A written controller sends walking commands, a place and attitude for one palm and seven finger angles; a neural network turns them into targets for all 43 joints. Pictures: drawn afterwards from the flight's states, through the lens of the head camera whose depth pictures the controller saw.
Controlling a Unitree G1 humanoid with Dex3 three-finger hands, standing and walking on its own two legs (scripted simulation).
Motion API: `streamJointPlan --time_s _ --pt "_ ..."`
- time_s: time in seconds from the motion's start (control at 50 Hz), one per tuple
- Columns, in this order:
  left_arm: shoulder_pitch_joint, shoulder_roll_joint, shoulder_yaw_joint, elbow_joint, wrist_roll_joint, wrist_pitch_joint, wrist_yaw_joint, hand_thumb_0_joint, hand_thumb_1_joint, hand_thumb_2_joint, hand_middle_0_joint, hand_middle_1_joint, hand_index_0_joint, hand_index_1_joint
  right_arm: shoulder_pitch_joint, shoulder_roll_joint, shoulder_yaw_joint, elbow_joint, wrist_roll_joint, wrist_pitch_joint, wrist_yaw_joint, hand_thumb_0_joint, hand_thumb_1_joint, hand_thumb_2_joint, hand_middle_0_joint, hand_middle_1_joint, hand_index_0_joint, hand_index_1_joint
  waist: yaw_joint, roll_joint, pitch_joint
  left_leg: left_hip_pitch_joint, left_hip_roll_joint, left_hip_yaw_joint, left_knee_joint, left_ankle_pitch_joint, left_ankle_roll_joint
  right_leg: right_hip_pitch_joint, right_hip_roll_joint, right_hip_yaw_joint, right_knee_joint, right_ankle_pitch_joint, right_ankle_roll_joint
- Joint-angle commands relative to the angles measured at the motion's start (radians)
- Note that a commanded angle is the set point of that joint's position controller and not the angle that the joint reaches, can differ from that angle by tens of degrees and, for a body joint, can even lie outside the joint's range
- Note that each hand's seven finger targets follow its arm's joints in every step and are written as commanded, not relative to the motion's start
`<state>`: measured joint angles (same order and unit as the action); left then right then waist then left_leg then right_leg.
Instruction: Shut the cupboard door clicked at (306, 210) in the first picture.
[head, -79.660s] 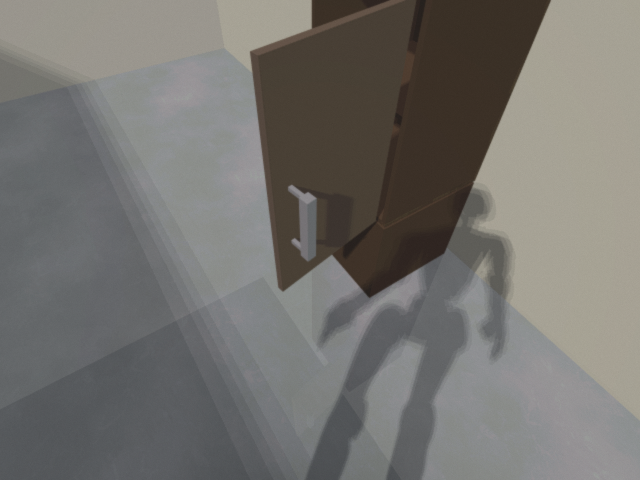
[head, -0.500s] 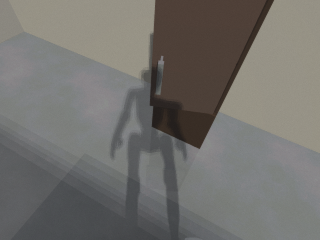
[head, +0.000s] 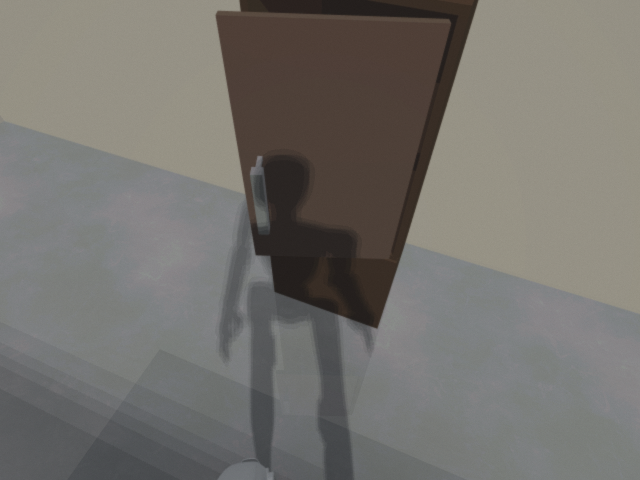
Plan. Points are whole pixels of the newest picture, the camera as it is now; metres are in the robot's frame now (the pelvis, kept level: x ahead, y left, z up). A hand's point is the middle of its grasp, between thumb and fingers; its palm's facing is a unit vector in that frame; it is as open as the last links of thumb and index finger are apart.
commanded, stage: take the last steps up to it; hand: left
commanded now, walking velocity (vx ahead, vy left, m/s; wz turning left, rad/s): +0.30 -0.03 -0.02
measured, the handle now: (262, 196) +0.67 +0.15 -0.10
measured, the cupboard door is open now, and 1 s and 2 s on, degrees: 21 21 21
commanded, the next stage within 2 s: come to a stop and stand still in 0.38 s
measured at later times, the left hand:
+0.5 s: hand (220, 415) +0.24 +0.16 -0.17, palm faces -0.02 -0.97 -0.22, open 7.3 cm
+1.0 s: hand (204, 415) +0.24 +0.19 -0.17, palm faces +0.05 -0.97 -0.25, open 7.4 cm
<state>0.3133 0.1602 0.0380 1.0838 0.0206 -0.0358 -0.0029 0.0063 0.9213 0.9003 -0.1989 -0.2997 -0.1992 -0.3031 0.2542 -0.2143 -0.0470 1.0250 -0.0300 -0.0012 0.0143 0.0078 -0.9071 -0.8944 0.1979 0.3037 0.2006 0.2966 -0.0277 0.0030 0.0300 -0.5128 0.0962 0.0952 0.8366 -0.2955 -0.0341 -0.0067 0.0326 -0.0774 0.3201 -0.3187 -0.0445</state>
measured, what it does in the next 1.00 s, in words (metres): walks ahead: left foot, then right foot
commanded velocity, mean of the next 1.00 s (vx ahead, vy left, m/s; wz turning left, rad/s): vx -0.01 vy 0.02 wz -0.01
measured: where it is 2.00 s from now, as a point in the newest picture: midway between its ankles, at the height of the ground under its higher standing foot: outside the picture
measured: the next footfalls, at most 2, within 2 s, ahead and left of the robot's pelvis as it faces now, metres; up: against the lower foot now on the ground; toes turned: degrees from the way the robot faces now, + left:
left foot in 0.12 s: +0.18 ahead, +0.11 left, +0.00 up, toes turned +8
right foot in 0.50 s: +0.27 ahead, -0.14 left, +0.00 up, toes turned -7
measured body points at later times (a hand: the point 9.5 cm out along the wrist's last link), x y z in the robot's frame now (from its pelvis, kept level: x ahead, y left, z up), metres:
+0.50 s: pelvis +0.17 -0.03 -0.01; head +0.19 -0.04 +0.44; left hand +0.24 +0.22 -0.15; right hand +0.15 -0.25 -0.17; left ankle +0.14 +0.11 -0.74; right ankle +0.23 -0.13 -0.74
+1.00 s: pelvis +0.21 -0.01 +0.00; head +0.25 -0.01 +0.45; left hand +0.24 +0.24 -0.15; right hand +0.33 -0.26 -0.14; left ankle +0.21 +0.13 -0.72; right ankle +0.23 -0.13 -0.74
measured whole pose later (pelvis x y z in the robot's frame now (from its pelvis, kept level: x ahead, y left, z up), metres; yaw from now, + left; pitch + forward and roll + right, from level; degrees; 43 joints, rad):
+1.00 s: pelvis +0.21 -0.01 +0.00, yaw -1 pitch +0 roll +2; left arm 0.22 0.19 0.05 1.02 0.03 0.02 0.03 0.01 0.91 0.90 -0.20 -0.30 -0.20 -0.30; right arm 0.09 -0.23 -0.05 0.97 -0.01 0.04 0.00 0.00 -0.91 -0.89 0.20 0.30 0.20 0.30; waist 0.04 -0.03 0.08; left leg -0.32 0.01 0.02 0.69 -0.33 -0.05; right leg -0.26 -0.09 -0.08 0.49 -0.22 0.01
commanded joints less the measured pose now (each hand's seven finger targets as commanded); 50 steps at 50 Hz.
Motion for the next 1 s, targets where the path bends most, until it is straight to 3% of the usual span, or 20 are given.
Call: streamJointPlan --time_s 0.0,0.06,0.08,0.1,0.12,0.18,0.22,0.28,0.38,0.44,0.46,0.5,0.52,0.54,0.62,0.68,0.78,0.92,0.96,0.98 --pt "0.041 0.163 0.031 -0.005 0.001 -0.026 0.013 0.000 0.900 0.900 -0.200 -0.300 -0.200 -0.300 -0.070 -0.032 0.000 -0.081 0.004 -0.037 0.000 0.000 -0.900 -0.900 0.200 0.300 0.200 0.300 0.023 -0.094 0.055 0.006 -0.020 0.025 -0.165 0.031 0.018 0.006 -0.260 0.157 -0.065 0.423 -0.148" --pt "0.010 0.155 0.031 0.001 -0.008 -0.022 0.011 0.000 0.900 0.900 -0.200 -0.300 -0.200 -0.300 0.117 -0.069 -0.011 -0.019 -0.003 -0.051 -0.014 0.000 -0.900 -0.900 0.200 0.300 0.200 0.300 -0.071 -0.043 0.004 0.335 -0.074 0.042 -0.309 0.147 0.042 -0.126 -0.197 0.080 0.191 0.535 -0.099" --pt "0.042 0.116 0.028 -0.013 -0.012 -0.018 0.009 0.000 0.900 0.900 -0.200 -0.300 -0.200 -0.300 0.240 -0.141 -0.028 0.015 -0.015 -0.058 -0.025 0.000 -0.900 -0.900 0.200 0.300 0.200 0.300 -0.104 0.110 -0.077 0.532 0.065 -0.172 -0.374 0.167 0.099 -0.275 -0.116 0.041 0.423 0.359 -0.051" --pt "0.094 0.071 0.015 -0.028 -0.022 -0.016 0.002 0.000 0.900 0.900 -0.200 -0.300 -0.200 -0.300 0.332 -0.233 -0.046 0.032 -0.023 -0.058 -0.035 0.000 -0.900 -0.900 0.200 0.300 0.200 0.300 -0.102 0.320 -0.166 0.700 0.318 -0.519 -0.498 0.167 0.211 -0.485 0.005 -0.019 0.724 -0.184 -0.011" --pt "0.025 0.105 0.011 -0.059 -0.014 -0.011 0.003 0.000 0.900 0.900 -0.200 -0.300 -0.200 -0.300 0.322 -0.246 -0.043 0.025 -0.009 -0.045 -0.044 0.000 -0.900 -0.900 0.200 0.300 0.200 0.300 -0.104 0.212 -0.129 0.616 0.374 -0.611 -0.572 0.072 0.266 -0.530 -0.016 0.087 0.881 -0.266 -0.024" --pt "-0.031 0.086 0.023 -0.056 0.005 0.003 -0.006 0.000 0.900 0.900 -0.200 -0.300 -0.200 -0.300 0.115 -0.126 -0.016 -0.032 -0.004 -0.048 -0.045 0.000 -0.900 -0.900 0.200 0.300 0.200 0.300 -0.022 0.097 0.066 0.285 0.290 -0.412 -0.668 -0.094 0.211 -0.547 -0.121 0.112 0.916 -0.084 -0.002" --pt "0.003 0.061 0.022 -0.049 0.009 0.017 -0.012 0.000 0.900 0.900 -0.200 -0.300 -0.200 -0.300 0.079 -0.093 -0.008 -0.028 -0.002 -0.059 -0.048 0.000 -0.900 -0.900 0.200 0.300 0.200 0.300 0.019 0.082 0.046 0.253 0.236 -0.269 -0.658 0.018 0.185 -0.486 -0.130 0.092 0.802 -0.043 0.014" --pt "0.017 0.031 0.022 -0.055 0.007 0.031 -0.012 0.000 0.900 0.900 -0.200 -0.300 -0.200 -0.300 0.060 -0.096 -0.015 -0.027 -0.003 -0.056 -0.044 0.000 -0.900 -0.900 0.200 0.300 0.200 0.300 0.034 0.089 -0.010 0.266 0.191 -0.149 -0.647 0.078 0.189 -0.420 -0.121 0.047 0.611 -0.010 0.029" --pt "-0.052 0.035 0.020 -0.084 0.009 0.030 -0.014 0.000 0.900 0.900 -0.200 -0.300 -0.200 -0.300 0.061 -0.105 -0.022 -0.012 -0.002 -0.037 -0.035 0.000 -0.900 -0.900 0.200 0.300 0.200 0.300 0.024 0.111 0.040 0.234 0.180 -0.117 -0.628 -0.011 0.189 -0.340 -0.089 -0.005 0.387 0.057 0.042" --pt "0.012 0.067 0.028 -0.061 0.011 0.019 -0.012 0.000 0.900 0.900 -0.200 -0.300 -0.200 -0.300 0.044 -0.095 -0.021 -0.003 0.003 -0.028 -0.030 0.000 -0.900 -0.900 0.200 0.300 0.200 0.300 0.063 0.068 0.023 0.203 0.124 -0.066 -0.506 -0.041 0.137 -0.184 -0.048 -0.031 0.221 0.134 0.043" --pt "0.057 0.093 0.032 -0.047 0.010 0.009 -0.007 0.000 0.900 0.900 -0.200 -0.300 -0.200 -0.300 0.044 -0.073 -0.016 -0.003 0.007 -0.028 -0.027 0.000 -0.900 -0.900 0.200 0.300 0.200 0.300 0.084 -0.002 0.008 0.180 0.069 -0.023 -0.413 -0.062 0.102 -0.115 -0.073 0.024 0.137 0.139 0.034" --pt "0.109 0.211 0.039 -0.027 0.008 -0.011 0.012 0.000 0.900 0.900 -0.200 -0.300 -0.200 -0.300 0.076 0.006 0.006 -0.023 0.020 -0.018 -0.025 0.000 -0.900 -0.900 0.200 0.300 0.200 0.300 0.080 -0.299 -0.020 0.056 -0.075 0.050 -0.111 -0.312 0.023 -0.052 -0.392 0.406 -0.074 0.259 -0.095" --pt "0.075 0.198 0.027 -0.044 0.003 -0.008 0.019 0.000 0.900 0.900 -0.200 -0.300 -0.200 -0.300 0.074 -0.005 0.007 -0.023 0.018 -0.005 -0.030 0.000 -0.900 -0.900 0.200 0.300 0.200 0.300 0.066 -0.184 0.012 0.126 -0.049 -0.014 -0.040 -0.341 0.022 -0.145 -0.422 0.398 -0.099 0.405 -0.132" --pt "-0.001 0.174 0.019 -0.048 0.005 -0.016 0.025 0.000 0.900 0.900 -0.200 -0.300 -0.200 -0.300 0.098 0.005 0.009 0.009 0.020 0.002 -0.036 0.000 -0.900 -0.900 0.200 0.300 0.200 0.300 0.028 -0.203 -0.005 0.165 -0.029 -0.059 -0.018 -0.285 0.016 -0.180 -0.386 0.356 -0.063 0.591 -0.122" --pt "-0.016 0.172 0.029 -0.048 0.002 -0.001 0.050 0.000 0.900 0.900 -0.200 -0.300 -0.200 -0.300 0.078 -0.015 0.005 0.030 0.035 0.028 -0.046 0.000 -0.900 -0.900 0.200 0.300 0.200 0.300 0.046 -0.114 -0.114 0.116 -0.062 -0.081 0.045 -0.246 -0.007 0.006 -0.382 0.231 0.095 1.149 -0.143" --pt "0.005 0.204 0.044 -0.049 -0.002 0.015 0.057 0.000 0.900 0.900 -0.200 -0.300 -0.200 -0.300 0.003 -0.044 -0.008 -0.009 0.024 0.053 -0.039 0.000 -0.900 -0.900 0.200 0.300 0.200 0.300 0.073 -0.089 -0.117 0.032 -0.093 -0.101 0.195 -0.196 -0.029 0.023 -0.402 0.216 0.089 1.152 -0.151" --pt "-0.034 0.196 0.047 -0.079 0.002 0.029 0.062 0.000 0.900 0.900 -0.200 -0.300 -0.200 -0.300 -0.055 -0.059 -0.018 -0.052 0.018 0.071 -0.026 0.000 -0.900 -0.900 0.200 0.300 0.200 0.300 0.066 -0.165 -0.111 0.000 -0.096 -0.124 0.240 -0.118 -0.045 -0.012 -0.375 0.165 0.065 0.975 -0.141" --pt "-0.076 0.212 0.048 -0.116 0.023 0.042 0.048 0.000 0.900 0.900 -0.200 -0.300 -0.200 -0.300 -0.063 -0.042 -0.013 -0.075 0.026 0.046 -0.021 0.000 -0.900 -0.900 0.200 0.300 0.200 0.300 0.044 -0.247 -0.074 0.196 -0.097 -0.061 -0.118 -0.095 -0.018 -0.161 -0.309 0.157 0.063 0.590 -0.127" --pt "-0.089 0.201 0.045 -0.111 0.010 0.050 0.045 0.000 0.900 0.900 -0.200 -0.300 -0.200 -0.300 0.015 -0.047 -0.005 -0.047 0.025 0.029 -0.026 0.000 -0.900 -0.900 0.200 0.300 0.200 0.300 0.001 -0.195 -0.093 0.381 -0.090 -0.048 -0.385 0.128 -0.010 -0.243 -0.254 0.132 0.132 0.384 -0.054" --pt "-0.059 0.157 0.032 -0.110 -0.001 0.056 0.043 0.000 0.900 0.900 -0.200 -0.300 -0.200 -0.300 0.033 -0.095 -0.010 -0.039 0.022 0.014 -0.028 0.000 -0.900 -0.900 0.200 0.300 0.200 0.300 0.004 -0.034 -0.105 0.476 -0.008 -0.121 -0.466 0.210 -0.002 -0.317 -0.190 0.102 0.220 0.178 -0.004"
